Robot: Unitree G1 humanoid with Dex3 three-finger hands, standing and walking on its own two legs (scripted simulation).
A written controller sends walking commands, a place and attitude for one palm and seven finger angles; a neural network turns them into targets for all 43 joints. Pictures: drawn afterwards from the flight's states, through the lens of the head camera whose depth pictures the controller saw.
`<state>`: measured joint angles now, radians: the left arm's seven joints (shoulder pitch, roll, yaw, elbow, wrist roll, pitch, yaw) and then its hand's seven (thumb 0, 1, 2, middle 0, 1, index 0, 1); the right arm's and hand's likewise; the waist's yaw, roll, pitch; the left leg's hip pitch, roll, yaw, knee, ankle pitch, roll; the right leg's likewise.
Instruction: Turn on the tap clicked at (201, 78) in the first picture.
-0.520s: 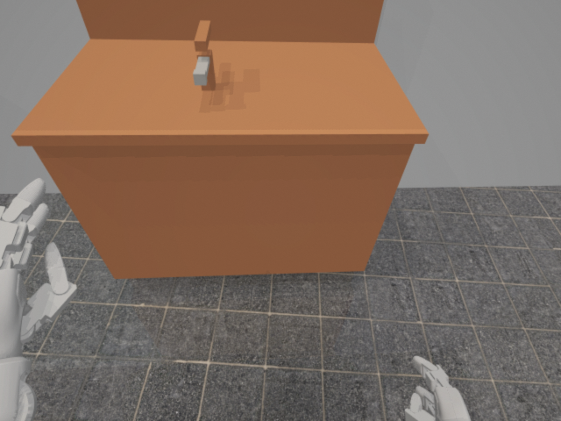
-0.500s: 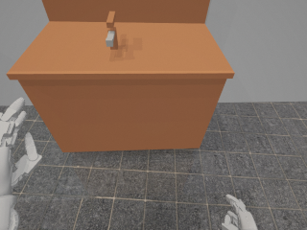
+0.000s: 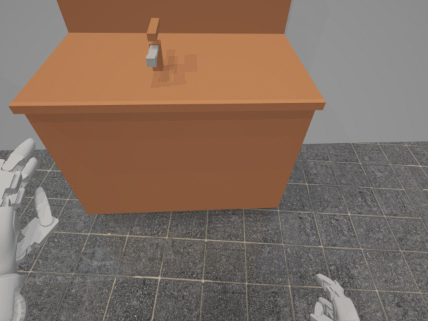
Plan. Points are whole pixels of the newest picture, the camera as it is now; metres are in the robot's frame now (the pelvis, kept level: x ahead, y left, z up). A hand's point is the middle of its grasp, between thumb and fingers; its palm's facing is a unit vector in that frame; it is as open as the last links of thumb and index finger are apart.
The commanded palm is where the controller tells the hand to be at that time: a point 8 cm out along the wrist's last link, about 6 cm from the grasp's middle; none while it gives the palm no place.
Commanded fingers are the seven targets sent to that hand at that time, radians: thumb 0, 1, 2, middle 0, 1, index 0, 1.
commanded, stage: turn to face it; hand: left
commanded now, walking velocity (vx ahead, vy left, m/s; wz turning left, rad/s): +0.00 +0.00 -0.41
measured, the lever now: (151, 61) +0.82 +0.25 +0.09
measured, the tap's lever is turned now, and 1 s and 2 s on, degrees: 0 0 0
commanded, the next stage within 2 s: take the last steps up to it in 0.98 s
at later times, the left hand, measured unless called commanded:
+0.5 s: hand (86, 215) +0.22 +0.20 +0.16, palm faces +0.31 -0.87 -0.39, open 7.4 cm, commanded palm +0.17 +0.25 +0.18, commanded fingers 0.00 0.90 0.90 -0.20 -0.30 -0.20 -0.30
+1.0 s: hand (90, 213) +0.23 +0.20 +0.16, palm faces +0.28 -0.88 -0.39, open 7.4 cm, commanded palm +0.18 +0.25 +0.18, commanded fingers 0.00 0.90 0.90 -0.20 -0.30 -0.20 -0.30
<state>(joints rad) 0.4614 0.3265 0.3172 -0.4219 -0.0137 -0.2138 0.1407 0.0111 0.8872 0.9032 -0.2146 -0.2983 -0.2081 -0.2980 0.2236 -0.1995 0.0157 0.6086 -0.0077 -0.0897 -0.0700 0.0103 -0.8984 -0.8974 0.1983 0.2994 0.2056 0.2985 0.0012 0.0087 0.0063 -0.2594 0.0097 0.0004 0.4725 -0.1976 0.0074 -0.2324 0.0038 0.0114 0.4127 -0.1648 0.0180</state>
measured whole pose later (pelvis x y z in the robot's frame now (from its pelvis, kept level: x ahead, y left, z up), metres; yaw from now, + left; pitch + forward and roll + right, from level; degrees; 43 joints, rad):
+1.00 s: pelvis -0.02 +0.00 -0.02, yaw -9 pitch +0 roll +1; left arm 0.45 0.32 0.35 -0.47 -0.02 -0.24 0.14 0.01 0.89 0.90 -0.22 -0.30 -0.21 -0.30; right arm 0.20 -0.20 -0.01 0.60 0.00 -0.08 -0.06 0.01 -0.90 -0.90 0.20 0.30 0.21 0.30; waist 0.01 0.00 0.03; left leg -0.35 0.05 0.12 0.62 -0.25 0.00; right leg -0.42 0.07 0.16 0.63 -0.20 0.01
